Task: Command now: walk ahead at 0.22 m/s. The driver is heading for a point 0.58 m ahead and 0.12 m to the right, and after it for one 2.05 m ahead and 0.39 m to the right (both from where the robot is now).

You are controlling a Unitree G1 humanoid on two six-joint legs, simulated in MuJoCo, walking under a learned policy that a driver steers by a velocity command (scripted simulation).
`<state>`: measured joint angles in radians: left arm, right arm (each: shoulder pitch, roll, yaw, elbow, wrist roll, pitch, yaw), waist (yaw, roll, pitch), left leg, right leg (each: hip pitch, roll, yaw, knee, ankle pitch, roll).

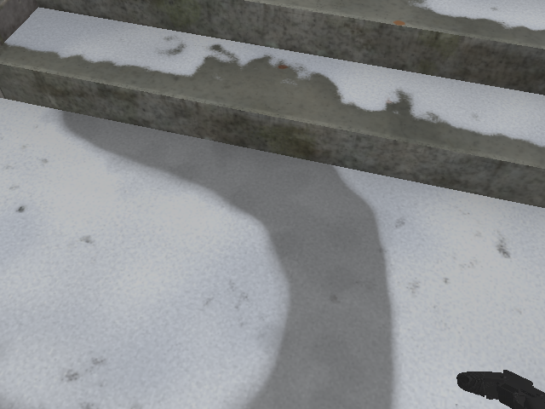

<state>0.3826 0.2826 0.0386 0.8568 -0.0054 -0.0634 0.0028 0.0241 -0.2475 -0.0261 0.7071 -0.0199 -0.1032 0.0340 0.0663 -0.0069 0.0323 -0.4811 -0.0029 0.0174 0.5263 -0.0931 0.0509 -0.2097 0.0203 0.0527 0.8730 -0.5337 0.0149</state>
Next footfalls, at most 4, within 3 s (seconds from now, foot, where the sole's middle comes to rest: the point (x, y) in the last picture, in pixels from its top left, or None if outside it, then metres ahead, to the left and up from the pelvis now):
0.30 right None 0.15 -0.14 -0.76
1.38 left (249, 375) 0.52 0.11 -0.76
1.94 right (373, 294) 0.76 -0.20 -0.76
2.50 left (336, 195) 1.09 -0.10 -0.76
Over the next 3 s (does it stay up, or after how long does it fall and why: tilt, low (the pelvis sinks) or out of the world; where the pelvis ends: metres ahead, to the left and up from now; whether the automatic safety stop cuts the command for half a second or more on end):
stays up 1.19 -0.25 0.07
